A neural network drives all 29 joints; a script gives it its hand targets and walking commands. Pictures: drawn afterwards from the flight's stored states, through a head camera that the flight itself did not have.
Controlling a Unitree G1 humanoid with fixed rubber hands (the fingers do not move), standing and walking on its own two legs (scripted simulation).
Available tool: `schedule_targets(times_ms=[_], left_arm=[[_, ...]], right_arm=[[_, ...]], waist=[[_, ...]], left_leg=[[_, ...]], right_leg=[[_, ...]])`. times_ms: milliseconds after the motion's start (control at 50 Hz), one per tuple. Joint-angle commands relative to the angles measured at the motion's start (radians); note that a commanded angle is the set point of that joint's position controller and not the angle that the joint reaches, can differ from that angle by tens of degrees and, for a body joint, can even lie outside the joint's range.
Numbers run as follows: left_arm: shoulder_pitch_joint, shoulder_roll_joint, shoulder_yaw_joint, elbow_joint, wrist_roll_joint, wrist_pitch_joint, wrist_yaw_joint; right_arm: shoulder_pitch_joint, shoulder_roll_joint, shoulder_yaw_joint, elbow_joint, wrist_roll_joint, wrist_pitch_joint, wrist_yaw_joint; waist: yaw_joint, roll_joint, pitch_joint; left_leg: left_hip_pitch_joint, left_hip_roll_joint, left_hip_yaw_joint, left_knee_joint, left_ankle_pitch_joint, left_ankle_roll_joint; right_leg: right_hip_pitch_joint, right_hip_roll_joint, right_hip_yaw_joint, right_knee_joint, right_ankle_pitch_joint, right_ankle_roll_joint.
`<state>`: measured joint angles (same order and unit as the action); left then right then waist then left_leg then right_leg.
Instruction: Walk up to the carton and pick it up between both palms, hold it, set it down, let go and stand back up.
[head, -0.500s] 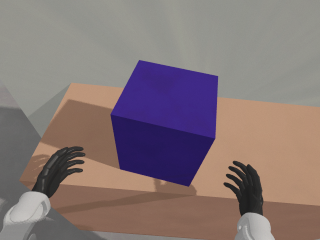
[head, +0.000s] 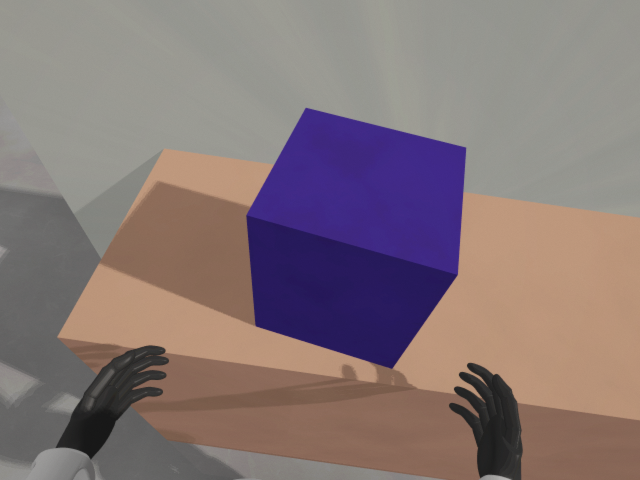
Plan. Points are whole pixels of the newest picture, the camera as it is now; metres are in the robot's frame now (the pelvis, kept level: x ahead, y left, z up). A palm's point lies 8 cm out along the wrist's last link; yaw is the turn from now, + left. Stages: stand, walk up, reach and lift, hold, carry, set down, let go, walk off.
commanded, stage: set down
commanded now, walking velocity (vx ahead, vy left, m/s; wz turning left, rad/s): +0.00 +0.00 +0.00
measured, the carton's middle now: (351, 245) +0.39 -0.01 +0.06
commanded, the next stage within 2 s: let go in 0.96 s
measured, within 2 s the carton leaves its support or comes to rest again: neither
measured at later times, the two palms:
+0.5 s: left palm (137, 432) +0.16 +0.22 -0.03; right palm (507, 451) +0.16 -0.20 -0.01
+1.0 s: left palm (168, 432) +0.17 +0.20 -0.07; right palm (514, 452) +0.16 -0.21 -0.01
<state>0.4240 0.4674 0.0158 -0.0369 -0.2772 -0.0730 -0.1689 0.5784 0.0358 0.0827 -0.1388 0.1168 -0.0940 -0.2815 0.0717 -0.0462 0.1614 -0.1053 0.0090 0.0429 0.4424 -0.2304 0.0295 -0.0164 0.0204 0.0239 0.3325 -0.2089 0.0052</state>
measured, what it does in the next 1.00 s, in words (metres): stands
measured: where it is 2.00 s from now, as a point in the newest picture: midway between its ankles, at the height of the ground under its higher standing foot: outside the picture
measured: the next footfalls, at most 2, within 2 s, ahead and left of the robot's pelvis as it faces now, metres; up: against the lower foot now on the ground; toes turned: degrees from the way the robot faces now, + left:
left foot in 1.76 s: -0.06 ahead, +0.07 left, +0.00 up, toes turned +6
right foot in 1.98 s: -0.04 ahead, -0.13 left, +0.00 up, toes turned +2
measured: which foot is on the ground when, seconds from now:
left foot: down 0.00-1.00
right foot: down 0.00-1.00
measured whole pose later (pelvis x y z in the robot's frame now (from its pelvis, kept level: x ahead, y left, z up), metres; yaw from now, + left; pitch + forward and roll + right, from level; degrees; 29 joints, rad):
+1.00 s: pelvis -0.02 -0.02 +0.00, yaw -2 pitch -9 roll +0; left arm 0.16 0.23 0.02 0.44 0.01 0.17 -0.06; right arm 0.28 -0.10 0.05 0.28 0.01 -0.14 -0.01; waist 0.00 -0.05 0.15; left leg -0.02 0.02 0.07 0.33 -0.16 0.00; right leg 0.01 0.03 0.04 0.34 -0.20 -0.03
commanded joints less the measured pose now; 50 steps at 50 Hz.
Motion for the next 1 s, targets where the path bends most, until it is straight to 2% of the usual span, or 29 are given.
schedule_targets(times_ms=[0, 140, 220, 340, 420, 580, 760, 860, 920, 980], left_arm=[[-0.029, 0.117, 0.051, -0.113, 0.005, -0.025, 0.011], [-0.038, 0.078, 0.032, -0.044, 0.031, 0.013, 0.026], [-0.038, 0.050, 0.029, -0.010, 0.052, 0.025, 0.037], [-0.033, 0.015, 0.033, 0.060, 0.090, 0.031, 0.045], [-0.049, 0.001, 0.042, 0.118, 0.116, 0.027, 0.041], [-0.146, -0.023, 0.069, 0.185, 0.182, 0.074, 0.054], [-0.258, -0.084, 0.050, 0.280, 0.232, 0.167, 0.084], [-0.309, -0.122, 0.041, 0.344, 0.267, 0.205, 0.101], [-0.337, -0.158, 0.034, 0.377, 0.300, 0.223, 0.119], [-0.362, -0.190, 0.028, 0.419, 0.326, 0.232, 0.133]], right_arm=[[-0.002, -0.065, -0.039, -0.079, -0.007, -0.022, 0.015], [-0.056, -0.104, -0.062, -0.024, -0.019, 0.021, 0.055], [-0.079, -0.123, -0.071, 0.015, -0.026, 0.028, 0.080], [-0.087, -0.143, -0.069, 0.099, -0.036, 0.000, 0.113], [-0.098, -0.151, -0.067, 0.174, -0.048, -0.038, 0.122], [-0.169, -0.162, -0.084, 0.329, -0.079, -0.058, 0.139], [-0.289, -0.203, -0.121, 0.433, -0.103, 0.015, 0.175], [-0.348, -0.242, -0.142, 0.486, -0.116, 0.061, 0.203], [-0.388, -0.281, -0.158, 0.543, -0.124, 0.087, 0.228], [-0.424, -0.318, -0.176, 0.591, -0.140, 0.105, 0.253]], waist=[[-0.030, 0.174, -0.065], [-0.040, 0.168, -0.047], [-0.035, 0.153, -0.053], [-0.036, 0.109, -0.079], [-0.042, 0.094, -0.085], [-0.045, 0.129, -0.056], [-0.048, 0.145, -0.001], [-0.053, 0.148, 0.022], [-0.055, 0.178, 0.041], [-0.064, 0.186, 0.047]], left_leg=[[0.041, 0.088, -0.074, -0.115, 0.060, -0.053], [-0.002, 0.090, -0.072, -0.155, 0.055, -0.042], [0.026, 0.079, -0.061, -0.154, 0.112, -0.047], [0.119, 0.051, -0.039, -0.123, 0.253, -0.056], [0.168, 0.033, -0.028, -0.111, 0.281, -0.059], [0.182, 0.018, 0.003, -0.136, 0.171, -0.057], [0.129, 0.024, 0.028, -0.187, 0.005, -0.052], [0.086, 0.031, 0.029, -0.205, -0.072, -0.050], [0.015, 0.045, 0.024, -0.233, -0.126, -0.047], [-0.064, 0.060, 0.019, -0.259, -0.189, -0.038]], right_leg=[[-0.081, -0.037, 0.007, -0.055, 0.007, -0.066], [-0.032, -0.025, 0.002, -0.055, 0.037, -0.063], [-0.044, -0.023, 0.001, -0.067, 0.053, -0.066], [-0.093, -0.029, 0.001, -0.094, 0.125, -0.060], [-0.124, -0.036, -0.002, -0.109, 0.153, -0.048], [-0.157, -0.051, -0.004, -0.129, 0.053, -0.039], [-0.160, -0.036, -0.019, -0.132, -0.128, -0.050], [-0.140, -0.021, -0.028, -0.111, -0.172, -0.053], [-0.087, 0.000, -0.040, -0.075, -0.177, -0.056], [-0.014, 0.018, -0.044, -0.034, -0.163, -0.051]])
